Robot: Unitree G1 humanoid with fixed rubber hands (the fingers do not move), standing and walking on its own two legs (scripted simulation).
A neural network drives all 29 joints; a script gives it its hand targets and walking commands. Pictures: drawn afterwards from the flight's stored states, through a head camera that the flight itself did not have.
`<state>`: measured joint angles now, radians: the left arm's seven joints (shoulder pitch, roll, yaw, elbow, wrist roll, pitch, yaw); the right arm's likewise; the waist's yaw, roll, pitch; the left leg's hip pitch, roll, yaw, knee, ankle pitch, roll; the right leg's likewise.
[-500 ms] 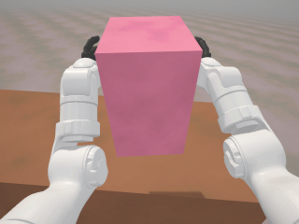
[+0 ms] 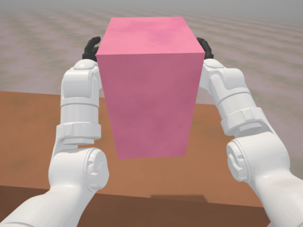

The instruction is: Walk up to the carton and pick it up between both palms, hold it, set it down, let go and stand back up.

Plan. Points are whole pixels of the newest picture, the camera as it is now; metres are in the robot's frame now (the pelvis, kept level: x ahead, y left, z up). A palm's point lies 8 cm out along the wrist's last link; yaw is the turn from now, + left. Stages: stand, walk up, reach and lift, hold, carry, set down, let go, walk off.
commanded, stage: hold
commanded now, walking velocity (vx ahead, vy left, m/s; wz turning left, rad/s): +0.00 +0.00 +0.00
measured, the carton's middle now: (149, 89) +0.38 +0.00 +0.24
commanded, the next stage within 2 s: set down in 1.48 s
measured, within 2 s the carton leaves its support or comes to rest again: neither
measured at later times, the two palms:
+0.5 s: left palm (87, 67) +0.37 +0.14 +0.30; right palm (201, 66) +0.37 -0.13 +0.30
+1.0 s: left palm (88, 67) +0.37 +0.14 +0.30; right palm (203, 67) +0.37 -0.13 +0.30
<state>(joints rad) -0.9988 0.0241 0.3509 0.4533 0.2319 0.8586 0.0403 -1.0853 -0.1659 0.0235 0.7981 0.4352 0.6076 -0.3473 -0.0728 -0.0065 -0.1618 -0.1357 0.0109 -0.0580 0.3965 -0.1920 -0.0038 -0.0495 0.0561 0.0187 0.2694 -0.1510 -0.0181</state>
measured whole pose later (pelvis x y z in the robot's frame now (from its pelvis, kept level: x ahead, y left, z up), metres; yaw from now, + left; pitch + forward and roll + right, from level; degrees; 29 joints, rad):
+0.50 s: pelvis +0.00 +0.00 +0.00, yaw +0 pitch -4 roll -2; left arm -1.03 0.03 0.37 0.49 0.25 0.86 0.04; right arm -1.12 -0.16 -0.01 0.84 0.42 0.61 -0.34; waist -0.07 -0.02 -0.16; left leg -0.14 0.00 -0.05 0.39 -0.18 0.00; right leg -0.06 0.05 0.03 0.27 -0.14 -0.01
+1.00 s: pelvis +0.00 +0.00 +0.00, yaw +0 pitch -4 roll -2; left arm -1.00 0.02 0.35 0.45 0.23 0.86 0.04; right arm -1.08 -0.16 0.02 0.79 0.44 0.62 -0.35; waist -0.08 0.00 -0.17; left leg -0.13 0.00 -0.06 0.40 -0.19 0.00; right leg -0.04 0.05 0.02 0.27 -0.15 -0.01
